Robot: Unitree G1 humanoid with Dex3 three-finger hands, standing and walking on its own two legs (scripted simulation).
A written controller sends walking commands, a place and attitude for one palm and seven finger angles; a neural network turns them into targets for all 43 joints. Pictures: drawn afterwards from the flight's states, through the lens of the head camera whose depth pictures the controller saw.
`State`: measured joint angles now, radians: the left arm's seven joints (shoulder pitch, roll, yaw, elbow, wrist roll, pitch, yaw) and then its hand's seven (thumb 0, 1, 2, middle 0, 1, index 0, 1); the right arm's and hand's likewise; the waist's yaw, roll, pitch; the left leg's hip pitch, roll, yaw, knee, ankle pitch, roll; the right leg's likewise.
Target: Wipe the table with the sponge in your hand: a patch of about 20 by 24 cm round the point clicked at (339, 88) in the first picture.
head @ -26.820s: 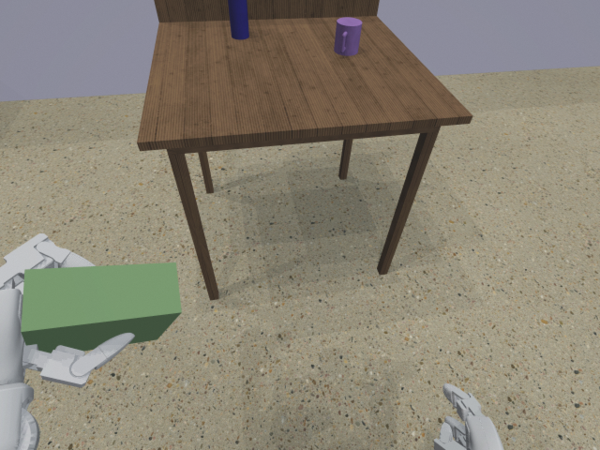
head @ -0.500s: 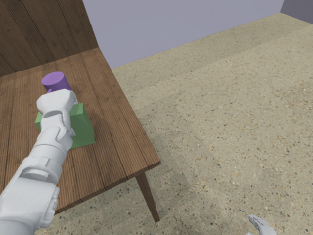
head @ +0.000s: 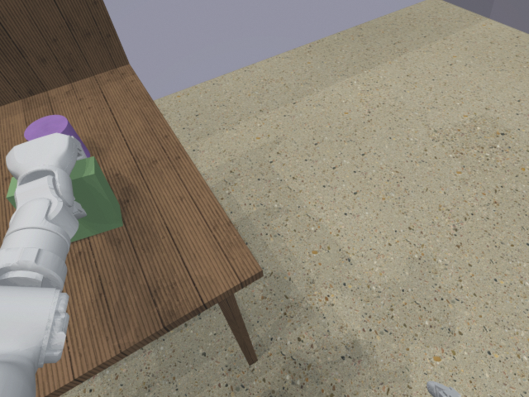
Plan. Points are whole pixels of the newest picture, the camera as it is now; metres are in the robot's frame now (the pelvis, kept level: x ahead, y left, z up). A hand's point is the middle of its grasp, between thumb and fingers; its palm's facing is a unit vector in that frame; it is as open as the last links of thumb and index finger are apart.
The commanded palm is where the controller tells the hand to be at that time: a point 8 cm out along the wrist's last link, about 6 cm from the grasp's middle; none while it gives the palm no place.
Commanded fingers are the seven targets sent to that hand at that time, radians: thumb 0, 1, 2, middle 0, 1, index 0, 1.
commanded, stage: wipe forward along the third lane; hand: left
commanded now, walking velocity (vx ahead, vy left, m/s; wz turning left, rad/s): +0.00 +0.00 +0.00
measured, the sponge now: (77, 211) +0.42 +0.32 +0.05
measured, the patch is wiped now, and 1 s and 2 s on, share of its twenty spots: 1.00 1.00 1.00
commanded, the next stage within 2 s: wipe back along the third lane in 0.06 s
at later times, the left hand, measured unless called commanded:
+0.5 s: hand (59, 188) +0.43 +0.32 +0.10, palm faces +0.02 -0.04 -1.00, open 9.5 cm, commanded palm +0.38 +0.31 +0.12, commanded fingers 0.00 0.10 1.30 -1.20 -1.60 -1.20 -1.60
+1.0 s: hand (61, 200) +0.40 +0.31 +0.10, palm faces +0.09 -0.07 -0.99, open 9.5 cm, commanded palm +0.33 +0.28 +0.12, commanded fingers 0.00 0.10 1.30 -1.20 -1.60 -1.20 -1.60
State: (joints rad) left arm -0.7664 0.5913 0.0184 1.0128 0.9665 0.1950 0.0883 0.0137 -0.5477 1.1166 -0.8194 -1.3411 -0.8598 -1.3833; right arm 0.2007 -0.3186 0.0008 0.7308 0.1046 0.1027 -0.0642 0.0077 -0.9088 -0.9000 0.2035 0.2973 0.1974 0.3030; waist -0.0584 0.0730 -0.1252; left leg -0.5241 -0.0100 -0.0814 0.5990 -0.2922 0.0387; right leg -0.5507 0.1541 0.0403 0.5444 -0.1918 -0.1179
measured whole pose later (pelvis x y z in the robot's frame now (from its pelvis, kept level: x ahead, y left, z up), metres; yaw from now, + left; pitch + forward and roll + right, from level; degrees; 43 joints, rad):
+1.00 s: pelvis +0.06 +0.10 +0.01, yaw +1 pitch +5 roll -2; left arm -0.37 0.26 -0.40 0.26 0.99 0.70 0.13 0.02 -0.43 1.07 -0.68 -1.47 -0.74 -1.49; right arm -0.03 -0.24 0.05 0.63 0.10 0.22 0.06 0.01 -0.91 -0.90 0.20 0.30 0.20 0.30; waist 0.09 0.09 -0.15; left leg -0.24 -0.10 -0.08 0.50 -0.33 0.10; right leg -0.26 0.04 -0.01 0.47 -0.28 -0.03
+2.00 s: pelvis +0.02 +0.03 +0.01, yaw -3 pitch -2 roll +1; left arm 0.02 0.31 -0.27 -0.09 0.90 0.67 0.14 0.02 -0.43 1.06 -0.64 -1.49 -0.78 -1.41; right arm -0.03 -0.27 0.05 0.63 0.10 0.22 0.03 0.01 -0.91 -0.90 0.20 0.30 0.20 0.30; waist 0.07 0.11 -0.09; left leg -0.15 -0.03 -0.02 0.48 -0.30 0.01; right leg -0.21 0.11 0.01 0.49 -0.25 -0.10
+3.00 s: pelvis +0.05 +0.01 +0.01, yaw -6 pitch +2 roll +2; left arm 0.36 0.50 0.08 -0.22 0.77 0.35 0.06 -0.01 -0.50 1.07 -0.76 -1.37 -0.83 -1.38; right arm 0.04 -0.29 0.00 0.68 0.06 0.09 -0.07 0.01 -0.91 -0.90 0.20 0.30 0.20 0.30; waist 0.11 0.10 -0.09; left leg -0.22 -0.04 -0.09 0.56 -0.31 0.06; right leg -0.26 0.15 0.07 0.51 -0.27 -0.13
